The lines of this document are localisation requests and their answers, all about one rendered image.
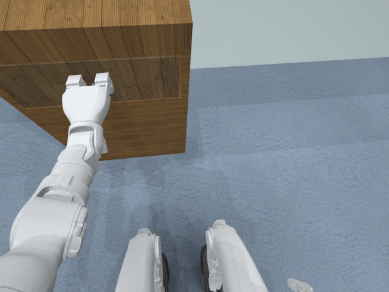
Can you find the left robot hand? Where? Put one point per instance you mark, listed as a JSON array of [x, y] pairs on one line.
[[88, 103]]

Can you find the left robot forearm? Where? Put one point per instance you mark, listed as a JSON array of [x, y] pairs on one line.
[[74, 172]]

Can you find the right robot foot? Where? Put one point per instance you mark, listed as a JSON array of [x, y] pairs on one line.
[[205, 271]]

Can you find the drawer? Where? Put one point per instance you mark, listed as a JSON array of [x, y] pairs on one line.
[[136, 78]]

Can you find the cabinet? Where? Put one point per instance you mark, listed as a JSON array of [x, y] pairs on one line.
[[34, 31]]

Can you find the right robot hand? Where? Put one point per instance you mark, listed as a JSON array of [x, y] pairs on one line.
[[298, 286]]

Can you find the left robot thigh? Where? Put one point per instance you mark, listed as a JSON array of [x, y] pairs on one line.
[[137, 272]]

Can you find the robot left upper arm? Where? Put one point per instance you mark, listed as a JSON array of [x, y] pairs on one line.
[[49, 232]]

